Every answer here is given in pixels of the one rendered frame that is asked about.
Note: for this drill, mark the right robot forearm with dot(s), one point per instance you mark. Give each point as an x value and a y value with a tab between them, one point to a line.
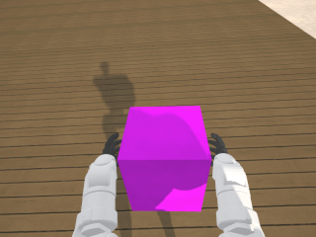
235	211

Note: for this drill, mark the left robot forearm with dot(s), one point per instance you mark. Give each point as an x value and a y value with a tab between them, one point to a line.
98	210

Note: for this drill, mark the left robot hand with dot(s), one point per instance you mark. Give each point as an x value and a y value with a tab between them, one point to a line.
109	146

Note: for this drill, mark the right robot hand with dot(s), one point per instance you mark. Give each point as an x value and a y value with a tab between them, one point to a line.
219	144

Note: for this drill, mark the carton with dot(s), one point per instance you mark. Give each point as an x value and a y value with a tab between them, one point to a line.
164	158

